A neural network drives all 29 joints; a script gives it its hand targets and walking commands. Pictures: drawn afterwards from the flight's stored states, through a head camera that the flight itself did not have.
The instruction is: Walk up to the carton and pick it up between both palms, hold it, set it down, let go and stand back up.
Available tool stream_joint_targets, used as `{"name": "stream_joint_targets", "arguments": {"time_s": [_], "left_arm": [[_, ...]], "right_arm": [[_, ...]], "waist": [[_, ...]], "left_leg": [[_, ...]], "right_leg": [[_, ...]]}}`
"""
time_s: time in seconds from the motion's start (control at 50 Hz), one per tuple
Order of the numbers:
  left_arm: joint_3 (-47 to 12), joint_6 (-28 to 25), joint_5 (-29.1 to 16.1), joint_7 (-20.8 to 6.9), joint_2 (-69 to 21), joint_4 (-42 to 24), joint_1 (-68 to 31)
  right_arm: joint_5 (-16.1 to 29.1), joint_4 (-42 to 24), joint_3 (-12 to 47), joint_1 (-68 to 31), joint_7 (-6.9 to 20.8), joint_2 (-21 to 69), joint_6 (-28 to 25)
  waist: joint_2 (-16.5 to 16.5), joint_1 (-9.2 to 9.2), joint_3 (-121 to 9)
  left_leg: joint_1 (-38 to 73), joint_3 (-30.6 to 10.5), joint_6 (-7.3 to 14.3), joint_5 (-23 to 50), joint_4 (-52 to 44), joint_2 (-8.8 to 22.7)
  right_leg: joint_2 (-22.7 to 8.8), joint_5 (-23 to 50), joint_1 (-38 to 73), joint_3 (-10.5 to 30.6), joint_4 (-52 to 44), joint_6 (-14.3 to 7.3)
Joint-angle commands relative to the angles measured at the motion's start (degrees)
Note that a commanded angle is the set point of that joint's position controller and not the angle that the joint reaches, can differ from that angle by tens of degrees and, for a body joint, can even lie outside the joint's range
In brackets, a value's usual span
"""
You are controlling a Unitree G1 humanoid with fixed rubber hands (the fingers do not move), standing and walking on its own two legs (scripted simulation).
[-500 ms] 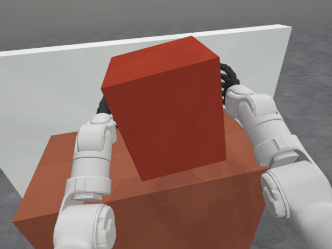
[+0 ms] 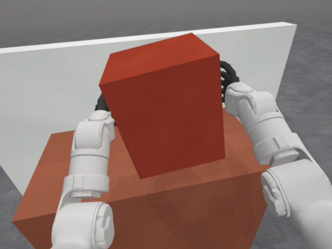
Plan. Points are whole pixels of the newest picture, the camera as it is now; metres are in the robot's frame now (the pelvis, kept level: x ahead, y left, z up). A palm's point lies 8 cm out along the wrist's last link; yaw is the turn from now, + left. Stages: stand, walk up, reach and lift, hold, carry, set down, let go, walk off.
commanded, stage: hold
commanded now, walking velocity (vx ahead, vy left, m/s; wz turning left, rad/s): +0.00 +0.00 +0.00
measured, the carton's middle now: (166, 104) +0.40 +0.00 +0.24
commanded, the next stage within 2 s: set down in 0.54 s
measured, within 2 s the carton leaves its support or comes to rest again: neither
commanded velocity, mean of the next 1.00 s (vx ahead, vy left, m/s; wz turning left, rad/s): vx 0.00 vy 0.00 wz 0.00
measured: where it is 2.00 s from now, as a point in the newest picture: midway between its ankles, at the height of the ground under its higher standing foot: outside the picture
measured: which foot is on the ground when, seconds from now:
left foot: down 0.00-1.00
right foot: down 0.00-1.00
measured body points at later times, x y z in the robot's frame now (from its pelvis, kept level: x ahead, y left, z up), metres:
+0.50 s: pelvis +0.00 +0.00 +0.00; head -0.09 +0.01 +0.44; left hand +0.37 +0.15 +0.23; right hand +0.39 -0.15 +0.27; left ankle +0.02 +0.11 -0.75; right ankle +0.02 -0.11 -0.75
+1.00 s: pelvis +0.00 -0.01 +0.00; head -0.06 -0.02 +0.45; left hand +0.41 +0.13 +0.22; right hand +0.42 -0.17 +0.27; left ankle +0.02 +0.11 -0.75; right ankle +0.02 -0.11 -0.75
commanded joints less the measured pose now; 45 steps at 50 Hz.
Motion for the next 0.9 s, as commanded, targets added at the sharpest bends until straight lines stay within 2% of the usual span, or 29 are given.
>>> {"name": "stream_joint_targets", "arguments": {"time_s": [0.0,0.22,0.38,0.52,0.54,0.58,0.62,0.76,0.88], "left_arm": [[-24.0,-8.7,-12.2,-8.6,-38.7,-23.2,-66.7],[-25.4,-7.2,-12.5,-8.9,-38.4,-27.0,-65.0],[-25.0,-6.6,-11.5,-9.5,-38.3,-25.3,-64.1],[-24.2,-7.4,-11.2,-9.4,-38.7,-23.4,-65.1],[-23.0,-7.3,-11.1,-9.6,-36.6,-19.1,-65.9],[-21.8,-8.2,-11.4,-9.6,-36.8,-15.5,-68.0],[-20.7,-10.0,-11.7,-9.4,-38.4,-12.4,-70.5],[-18.6,-15.1,-12.3,-8.0,-38.4,-9.2,-75.2],[-15.4,-18.2,-10.6,-8.5,-37.2,-6.6,-75.5]], "right_arm": [[10.6,-22.1,14.5,-49.1,7.0,51.7,-1.2],[10.9,-25.4,15.3,-47.2,7.0,50.5,-0.1],[10.3,-24.9,14.8,-46.8,7.2,49.8,0.0],[10.0,-24.1,14.9,-48.9,7.5,50.5,-0.4],[10.8,-20.5,14.6,-51.8,8.0,48.3,-0.1],[9.9,-15.5,11.5,-52.6,8.6,47.7,-0.3],[8.2,-13.1,8.9,-54.8,9.3,48.2,-1.6],[6.1,-7.0,6.3,-57.7,10.3,49.8,-5.7],[3.5,-1.9,3.6,-57.1,11.1,50.2,-9.4]], "waist": [[0.0,-0.52,-27.9],[0.4,-1.17,-27.5],[0.6,-1.30,-24.8],[-0.4,-0.53,-25.7],[1.6,-1.03,-23.8],[1.9,-1.55,-20.3],[1.4,-1.66,-20.4],[-0.7,-0.36,-26.4],[-2.0,0.79,-27.3]], "left_leg": [[7.7,-1.4,-2.0,18.8,-1.4,-1.5],[9.9,-1.8,-2.9,20.9,-1.2,-1.2],[9.1,-1.5,-2.9,18.4,-1.8,-1.1],[7.9,-1.2,-2.2,15.8,-2.4,-1.2],[7.4,-1.0,-2.5,13.3,-2.4,-1.3],[6.1,-1.2,-2.4,7.0,-3.5,-0.8],[5.1,-1.2,-1.8,3.3,-4.2,-0.5],[8.1,-0.8,-1.5,9.4,-3.0,-0.7],[9.5,0.0,-0.9,12.4,-3.0,-1.4]], "right_leg": [[1.0,15.5,10.8,2.8,0.0,3.6],[1.4,16.5,9.8,2.6,-0.2,3.5],[1.3,13.8,8.9,2.5,-0.6,3.4],[1.3,11.9,9.4,2.5,-0.5,3.5],[0.8,8.4,7.9,1.7,0.9,3.0],[0.7,2.4,4.9,1.5,0.2,2.6],[0.7,-0.4,3.4,1.4,0.2,2.4],[0.8,3.6,4.4,0.8,0.5,2.6],[0.2,7.9,7.3,0.6,0.3,3.4]]}}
